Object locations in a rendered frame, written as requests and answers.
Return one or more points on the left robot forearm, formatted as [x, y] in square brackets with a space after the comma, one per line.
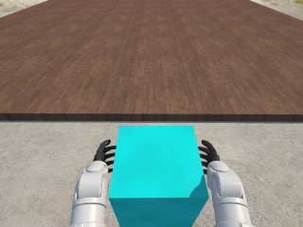
[90, 196]

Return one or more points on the right robot hand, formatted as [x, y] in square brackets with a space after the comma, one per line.
[211, 154]

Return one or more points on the left robot hand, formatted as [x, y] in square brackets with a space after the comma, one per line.
[101, 156]

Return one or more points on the right robot forearm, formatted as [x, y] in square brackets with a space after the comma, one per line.
[228, 197]

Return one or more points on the carton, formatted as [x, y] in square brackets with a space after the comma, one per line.
[158, 178]

